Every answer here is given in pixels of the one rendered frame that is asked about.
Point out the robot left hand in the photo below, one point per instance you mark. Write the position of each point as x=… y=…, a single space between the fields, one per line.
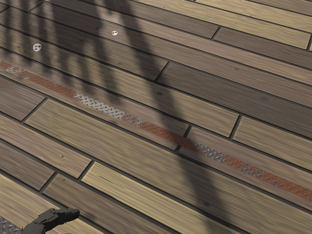
x=49 y=219

